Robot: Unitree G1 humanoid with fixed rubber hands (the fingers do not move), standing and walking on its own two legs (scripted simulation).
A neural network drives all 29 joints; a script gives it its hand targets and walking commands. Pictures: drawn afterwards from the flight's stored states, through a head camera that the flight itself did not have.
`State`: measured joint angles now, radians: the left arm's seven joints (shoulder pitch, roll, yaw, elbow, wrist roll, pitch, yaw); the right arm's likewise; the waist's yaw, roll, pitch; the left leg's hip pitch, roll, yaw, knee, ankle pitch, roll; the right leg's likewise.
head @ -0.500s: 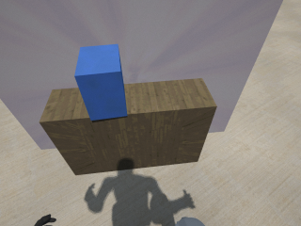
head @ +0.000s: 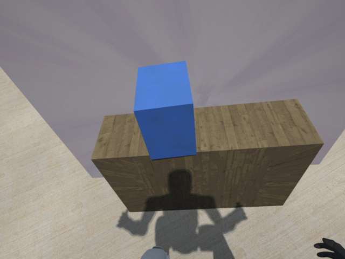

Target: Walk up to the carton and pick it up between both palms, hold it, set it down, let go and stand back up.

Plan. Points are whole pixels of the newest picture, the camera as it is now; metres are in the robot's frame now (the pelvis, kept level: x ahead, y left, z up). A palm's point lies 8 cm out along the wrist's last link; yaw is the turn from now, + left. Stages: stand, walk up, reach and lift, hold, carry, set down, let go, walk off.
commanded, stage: walk up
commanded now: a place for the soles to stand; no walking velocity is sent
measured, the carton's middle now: (167, 111) +0.63 +0.10 -0.06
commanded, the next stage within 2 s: none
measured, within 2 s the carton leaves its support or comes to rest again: neither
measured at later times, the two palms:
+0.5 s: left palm (49, 213) +0.26 +0.40 -0.06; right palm (295, 242) +0.20 -0.22 -0.09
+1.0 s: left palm (53, 214) +0.26 +0.40 -0.08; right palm (290, 216) +0.26 -0.22 -0.08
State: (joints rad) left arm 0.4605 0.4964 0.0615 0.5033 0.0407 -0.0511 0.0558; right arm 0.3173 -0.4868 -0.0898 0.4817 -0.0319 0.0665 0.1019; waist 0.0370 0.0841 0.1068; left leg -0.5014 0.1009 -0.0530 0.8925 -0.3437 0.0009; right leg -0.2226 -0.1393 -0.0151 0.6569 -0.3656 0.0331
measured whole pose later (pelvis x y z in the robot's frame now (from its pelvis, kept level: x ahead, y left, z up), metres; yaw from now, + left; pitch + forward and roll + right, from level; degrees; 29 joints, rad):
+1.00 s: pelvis +0.15 +0.09 +0.02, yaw -2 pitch -3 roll +1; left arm 0.07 0.39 0.00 1.05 -0.02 0.00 0.00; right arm 0.11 -0.40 -0.01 0.96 0.02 -0.02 0.00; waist 0.01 -0.01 0.07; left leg -0.05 0.01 0.08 0.36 -0.26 0.00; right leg -0.21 -0.02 -0.01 0.41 -0.15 0.00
